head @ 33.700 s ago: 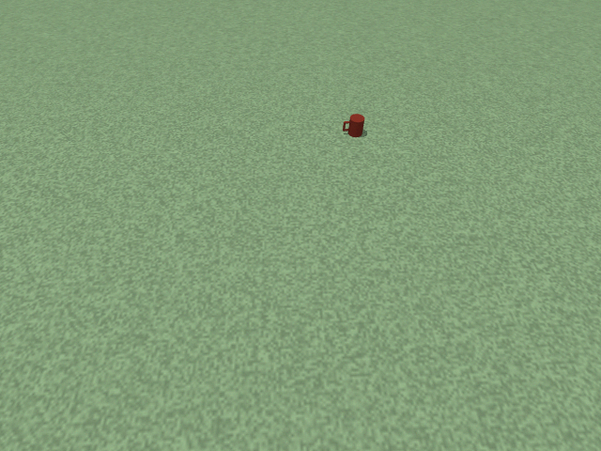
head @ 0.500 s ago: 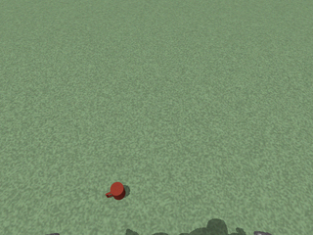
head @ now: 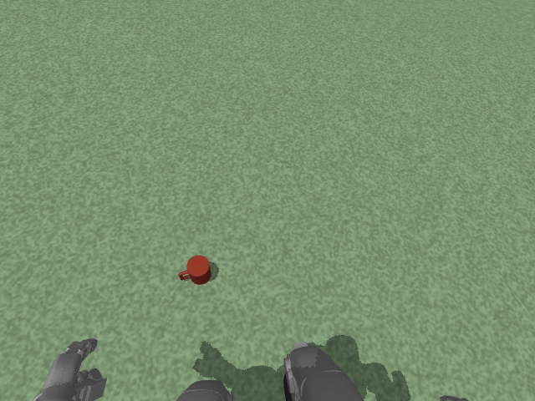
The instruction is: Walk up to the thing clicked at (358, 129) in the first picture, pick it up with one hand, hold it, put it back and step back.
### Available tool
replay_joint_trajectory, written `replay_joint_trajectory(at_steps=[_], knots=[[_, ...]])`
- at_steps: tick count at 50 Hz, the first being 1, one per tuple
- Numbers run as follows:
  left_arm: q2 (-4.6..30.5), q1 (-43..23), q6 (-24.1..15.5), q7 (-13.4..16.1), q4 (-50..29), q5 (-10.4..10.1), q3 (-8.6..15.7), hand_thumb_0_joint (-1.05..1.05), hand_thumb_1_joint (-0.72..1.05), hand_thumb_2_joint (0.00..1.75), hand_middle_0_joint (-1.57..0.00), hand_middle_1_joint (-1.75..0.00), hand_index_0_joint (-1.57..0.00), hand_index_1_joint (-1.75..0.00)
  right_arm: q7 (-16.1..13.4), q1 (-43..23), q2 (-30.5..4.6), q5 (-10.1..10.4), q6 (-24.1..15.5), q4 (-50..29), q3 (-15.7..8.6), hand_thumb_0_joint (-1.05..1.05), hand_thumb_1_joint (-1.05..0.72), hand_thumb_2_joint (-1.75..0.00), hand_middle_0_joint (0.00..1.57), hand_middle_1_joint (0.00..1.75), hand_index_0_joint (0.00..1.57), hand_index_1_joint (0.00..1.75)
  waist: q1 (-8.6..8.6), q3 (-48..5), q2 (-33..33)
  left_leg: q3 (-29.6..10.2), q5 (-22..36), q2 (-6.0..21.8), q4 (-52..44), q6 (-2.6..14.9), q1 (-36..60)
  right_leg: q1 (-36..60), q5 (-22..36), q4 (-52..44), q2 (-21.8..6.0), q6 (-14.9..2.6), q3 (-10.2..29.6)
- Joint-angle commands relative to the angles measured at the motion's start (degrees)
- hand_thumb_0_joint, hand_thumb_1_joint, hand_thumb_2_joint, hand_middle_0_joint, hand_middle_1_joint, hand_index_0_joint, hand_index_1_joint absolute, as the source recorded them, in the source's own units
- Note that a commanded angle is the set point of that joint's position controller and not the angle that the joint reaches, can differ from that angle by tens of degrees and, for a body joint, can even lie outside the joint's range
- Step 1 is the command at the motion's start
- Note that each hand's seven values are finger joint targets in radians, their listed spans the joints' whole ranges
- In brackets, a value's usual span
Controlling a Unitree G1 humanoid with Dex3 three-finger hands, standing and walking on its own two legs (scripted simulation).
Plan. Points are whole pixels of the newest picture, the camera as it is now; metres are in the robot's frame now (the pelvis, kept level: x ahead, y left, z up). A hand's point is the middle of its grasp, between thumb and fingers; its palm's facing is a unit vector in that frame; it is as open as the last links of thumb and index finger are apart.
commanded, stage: step back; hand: left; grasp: from above
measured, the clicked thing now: (194, 271) +0.52 +0.20 -0.71
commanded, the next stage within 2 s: none
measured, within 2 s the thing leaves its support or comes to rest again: neither
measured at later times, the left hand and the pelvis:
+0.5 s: hand out of the picture +0.01 +0.24 -0.13, palm faces -0.08 -0.91 -0.41, open 7.4 cm; pelvis -0.12 -0.01 +0.01, yaw -5 degrees
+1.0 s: hand out of the picture -0.16 +0.27 -0.15, palm faces -0.09 -0.92 -0.38, open 7.4 cm; pelvis -0.28 +0.00 +0.00, yaw -5 degrees
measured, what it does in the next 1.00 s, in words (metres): walks backwards: right foot, then left foot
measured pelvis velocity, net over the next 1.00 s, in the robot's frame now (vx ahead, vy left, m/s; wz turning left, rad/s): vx -0.28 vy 0.00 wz -0.09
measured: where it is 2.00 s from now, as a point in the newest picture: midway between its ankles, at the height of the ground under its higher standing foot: outside the picture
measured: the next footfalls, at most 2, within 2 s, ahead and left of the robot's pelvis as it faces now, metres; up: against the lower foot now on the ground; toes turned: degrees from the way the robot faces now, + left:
right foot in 0.34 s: -0.06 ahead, -0.12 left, +0.00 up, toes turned -2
left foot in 0.68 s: -0.16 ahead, +0.11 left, +0.00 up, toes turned -3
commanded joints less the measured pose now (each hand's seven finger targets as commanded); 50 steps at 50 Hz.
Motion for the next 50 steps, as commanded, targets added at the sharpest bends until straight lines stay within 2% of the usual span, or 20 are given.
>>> replay_joint_trajectory(at_steps=[1,4,8,12,15,16,17,18,19,21,23,29,33,34,35,36,37,39,46,50], knots=[[9.89,3.92,-1.55,0.65,-3.80,-1.09,3.03,0.00,0.90,0.90,-0.20,-0.30,-0.20,-0.30,-2.51,-5.03,-15.71,0.54,-1.93,-6.78,-3.80,0.00,-0.90,-0.90,0.20,0.30,0.20,0.30,3.34,-11.88,11.11,-9.90,42.62,12.96,-11.52,2.99,8.05,-4.62,2.49,15.56,3.18,-1.33,4.66],[9.20,5.06,-1.85,0.26,-3.90,-0.28,3.39,0.00,0.90,0.90,-0.20,-0.30,-0.20,-0.30,-2.86,-2.41,-13.86,1.00,-1.70,-7.32,-3.80,0.00,-0.90,-0.90,0.20,0.30,0.20,0.30,1.38,-13.07,10.05,-10.08,43.15,13.89,-10.23,6.15,12.73,-3.33,2.29,13.98,2.54,1.16,2.47],[8.92,3.18,-2.20,0.03,-5.95,-0.03,3.20,0.00,0.90,0.90,-0.20,-0.30,-0.20,-0.30,-3.02,1.98,-14.93,1.30,-1.56,-7.46,-4.54,0.00,-0.90,-0.90,0.20,0.30,0.20,0.30,-1.46,-14.31,9.86,-12.26,44.40,16.87,-8.08,10.44,18.71,-3.30,-0.96,3.13,0.44,1.42,0.29],[8.65,5.21,-2.58,-0.56,-5.16,0.23,3.31,0.00,0.90,0.90,-0.20,-0.30,-0.20,-0.30,-2.59,0.65,-16.38,1.22,-1.31,-8.86,-4.75,0.00,-0.90,-0.90,0.20,0.30,0.20,0.30,-1.08,-14.44,11.09,-12.25,37.11,16.40,-8.11,9.81,11.76,5.32,0.81,-9.15,-1.73,0.03,-4.27],[8.05,11.47,-3.10,-0.78,-2.57,0.67,3.66,0.00,0.90,0.90,-0.20,-0.30,-0.20,-0.30,-2.15,-3.75,-16.58,1.75,-0.84,-9.80,-4.38,0.00,-0.90,-0.90,0.20,0.30,0.20,0.30,2.45,-15.54,9.33,-11.18,27.51,15.65,-5.96,7.07,3.56,16.38,13.42,-25.33,-1.94,-1.62,-6.60],[9.29,12.05,-3.44,-0.80,-2.38,1.01,4.09,0.00,0.90,0.90,-0.20,-0.30,-0.20,-0.30,-1.96,-3.75,-15.28,2.14,-0.70,-9.57,-3.83,0.00,-0.90,-0.90,0.20,0.30,0.20,0.30,2.65,-15.89,7.02,-10.40,21.91,13.77,-4.81,4.49,-0.78,20.03,19.02,-27.40,-3.47,-2.58,-3.30],[12.40,12.55,-3.81,-0.77,-2.83,1.62,4.95,0.00,0.90,0.90,-0.20,-0.30,-0.20,-0.30,-1.80,-3.86,-13.46,2.41,-0.66,-10.16,-3.25,0.00,-0.90,-0.90,0.20,0.30,0.20,0.30,2.48,-15.80,-0.78,-7.87,12.11,8.77,1.28,1.14,-9.37,23.41,23.13,-28.94,-10.75,-5.33,7.87],[16.94,9.38,-3.57,-1.12,-3.90,0.66,5.79,0.00,0.90,0.90,-0.20,-0.30,-0.20,-0.30,-2.09,-5.93,-11.41,2.76,-0.45,-10.43,-2.90,0.00,-0.90,-0.90,0.20,0.30,0.20,0.30,3.60,-12.12,-12.10,-1.06,-5.70,-2.62,12.60,-2.27,-10.81,15.08,27.28,-34.30,-21.10,-14.35,18.89],[17.57,6.32,-4.05,-0.99,-6.30,1.30,5.74,0.00,0.90,0.90,-0.20,-0.30,-0.20,-0.30,-2.37,-5.79,-12.70,2.30,0.03,-9.74,-3.46,0.00,-0.90,-0.90,0.20,0.30,0.20,0.30,3.77,-9.69,-11.73,-5.07,-15.49,-3.45,25.59,-2.84,-9.16,8.20,30.91,-35.02,-26.10,-18.54,24.44],[13.62,0.98,-4.03,-0.41,-8.25,0.19,4.78,0.00,0.90,0.90,-0.20,-0.30,-0.20,-0.30,-2.11,0.13,-13.65,2.61,0.31,-7.82,-3.55,0.00,-0.90,-0.90,0.20,0.30,0.20,0.30,0.47,-9.39,-3.09,-9.57,-9.73,-4.40,32.98,-2.88,-9.21,8.50,35.29,-31.90,-20.14,-15.38,12.73],[11.82,0.50,-3.60,-0.16,-8.76,0.60,4.58,0.00,0.90,0.90,-0.20,-0.30,-0.20,-0.30,-2.40,1.01,-13.35,2.82,-0.36,-7.25,-2.99,0.00,-0.90,-0.90,0.20,0.30,0.20,0.30,0.73,-9.59,-4.22,-7.19,-7.83,-5.08,31.90,-3.48,-10.24,10.88,37.10,-29.52,-16.36,-12.75,6.63],[11.78,5.55,-2.71,-0.09,-9.83,1.28,4.33,0.00,0.90,0.90,-0.20,-0.30,-0.20,-0.30,-2.39,0.99,-12.15,1.88,-0.82,-8.72,-2.57,0.00,-0.90,-0.90,0.20,0.30,0.20,0.30,3.60,-13.53,-8.83,-2.68,-9.71,-0.84,8.63,-3.83,-10.20,23.61,38.81,-25.99,-17.23,-12.48,6.77],[12.02,4.36,-1.55,-0.83,-10.71,0.28,3.55,0.00,0.90,0.90,-0.20,-0.30,-0.20,-0.30,-1.90,6.63,-11.99,0.97,-1.67,-6.51,-3.64,0.00,-0.90,-0.90,0.20,0.30,0.20,0.30,0.51,-15.81,-5.55,-0.24,9.45,0.64,-14.19,-1.52,2.71,17.69,30.40,-20.35,-13.54,-6.76,4.05],[10.12,5.26,-1.35,-1.07,-11.05,0.08,3.06,0.00,0.90,0.90,-0.20,-0.30,-0.20,-0.30,-1.83,5.84,-15.53,-0.09,-1.88,-7.09,-4.54,0.00,-0.90,-0.90,0.20,0.30,0.20,0.30,0.87,-15.73,2.61,-12.65,10.74,9.57,-15.98,1.59,6.46,8.29,19.46,-15.21,-9.12,-3.34,1.72],[9.64,2.39,-1.72,-0.71,-12.12,-0.04,3.25,0.00,0.90,0.90,-0.20,-0.30,-0.20,-0.30,-1.23,1.69,-22.25,0.00,-1.69,-8.66,-5.62,0.00,-0.90,-0.90,0.20,0.30,0.20,0.30,0.24,-11.94,16.65,-27.08,17.06,22.37,-19.60,9.17,1.11,0.39,-1.62,-4.83,1.03,-0.49,-6.71],[11.46,-2.57,-1.72,0.00,-11.91,0.95,4.48,0.00,0.90,0.90,-0.20,-0.30,-0.20,-0.30,-1.31,1.31,-23.44,0.09,-2.01,-9.10,-6.21,0.00,-0.90,-0.90,0.20,0.30,0.20,0.30,-3.09,-9.58,15.99,-31.85,21.58,26.58,-20.87,15.04,-6.12,2.55,-8.74,8.23,0.94,0.12,0.48],[10.92,-1.46,-1.37,0.10,-10.55,0.75,4.50,0.00,0.90,0.90,-0.20,-0.30,-0.20,-0.30,-1.73,-0.13,-20.21,0.02,-2.45,-8.69,-5.24,0.00,-0.90,-0.90,0.20,0.30,0.20,0.30,-0.84,-9.50,8.62,-24.22,29.22,22.96,-16.91,12.93,-5.44,2.46,-6.63,14.62,2.30,-0.63,4.19],[9.57,4.70,-1.16,-0.10,-8.29,-0.76,4.31,0.00,0.90,0.90,-0.20,-0.30,-0.20,-0.30,-2.34,-3.82,-16.59,0.07,-2.65,-9.41,-3.91,0.00,-0.90,-0.90,0.20,0.30,0.20,0.30,3.26,-10.78,7.60,-13.83,37.09,16.03,-12.88,8.27,0.19,-1.24,-0.67,20.44,3.34,-1.30,4.89],[9.36,5.87,-1.58,-0.64,-8.69,0.38,4.34,0.00,0.90,0.90,-0.20,-0.30,-0.20,-0.30,-2.90,1.92,-15.98,0.77,-2.23,-10.65,-4.68,0.00,-0.90,-0.90,0.20,0.30,0.20,0.30,-0.61,-13.77,11.20,-12.98,38.45,17.38,-8.58,12.29,12.45,-2.27,-2.36,7.71,0.40,2.51,0.30],[9.34,8.77,-1.88,-1.36,-6.64,0.27,4.18,0.00,0.90,0.90,-0.20,-0.30,-0.20,-0.30,-2.43,-0.78,-17.70,0.39,-1.53,-12.35,-4.90,0.00,-0.90,-0.90,0.20,0.30,0.20,0.30,0.53,-15.63,15.44,-12.24,31.85,17.20,-8.42,9.96,6.10,7.87,0.20,-8.41,-2.95,0.84,-4.50]])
